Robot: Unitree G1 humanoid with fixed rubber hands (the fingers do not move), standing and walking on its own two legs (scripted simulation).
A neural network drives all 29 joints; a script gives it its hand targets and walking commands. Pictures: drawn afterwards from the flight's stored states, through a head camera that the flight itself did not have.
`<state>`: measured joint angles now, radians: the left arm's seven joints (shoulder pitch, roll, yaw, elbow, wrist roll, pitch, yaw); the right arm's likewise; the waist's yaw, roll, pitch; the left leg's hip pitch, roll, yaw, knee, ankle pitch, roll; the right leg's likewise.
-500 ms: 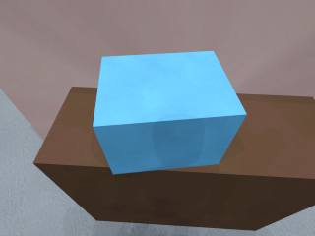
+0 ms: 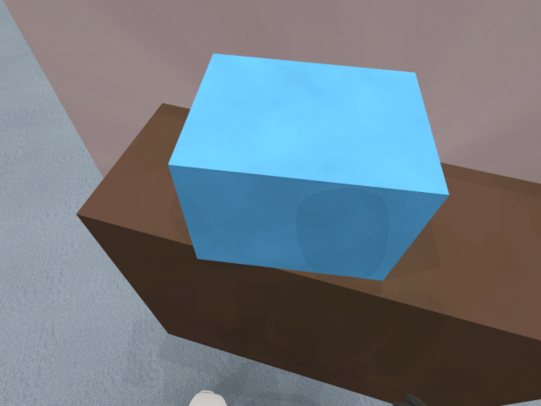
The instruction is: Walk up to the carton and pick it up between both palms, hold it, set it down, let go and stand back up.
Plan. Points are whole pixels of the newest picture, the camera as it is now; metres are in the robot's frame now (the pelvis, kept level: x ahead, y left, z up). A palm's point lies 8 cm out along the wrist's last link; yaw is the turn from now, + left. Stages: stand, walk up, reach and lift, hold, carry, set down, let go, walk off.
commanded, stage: walk up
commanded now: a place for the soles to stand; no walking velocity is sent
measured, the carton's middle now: (300, 170) +0.42 -0.01 +0.10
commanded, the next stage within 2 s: none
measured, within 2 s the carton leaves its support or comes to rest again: neither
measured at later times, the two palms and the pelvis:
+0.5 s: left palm out of the picture +0.03 +0.22 -0.13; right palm out of the picture +0.10 -0.22 -0.12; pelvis -0.01 -0.02 +0.00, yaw +2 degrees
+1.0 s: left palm out of the picture +0.00 +0.22 -0.12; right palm out of the picture +0.07 -0.21 -0.11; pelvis -0.03 -0.01 +0.01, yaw +1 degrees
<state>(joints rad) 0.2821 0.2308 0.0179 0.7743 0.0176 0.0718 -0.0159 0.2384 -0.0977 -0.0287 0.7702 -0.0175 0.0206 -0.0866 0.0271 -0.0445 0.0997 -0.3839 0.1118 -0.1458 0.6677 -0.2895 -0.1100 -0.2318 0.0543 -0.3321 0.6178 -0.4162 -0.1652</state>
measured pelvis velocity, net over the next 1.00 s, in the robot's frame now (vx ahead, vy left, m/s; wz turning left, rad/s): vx -0.03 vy -0.01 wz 0.01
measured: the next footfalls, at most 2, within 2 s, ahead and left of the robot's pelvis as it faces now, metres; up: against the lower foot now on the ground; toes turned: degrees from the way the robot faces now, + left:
left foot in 0.64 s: +0.04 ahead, +0.15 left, +0.00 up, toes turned -6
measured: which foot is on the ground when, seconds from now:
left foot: down 0.00-0.48, up 0.50-0.62, down 0.64-1.00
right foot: down 0.00-1.00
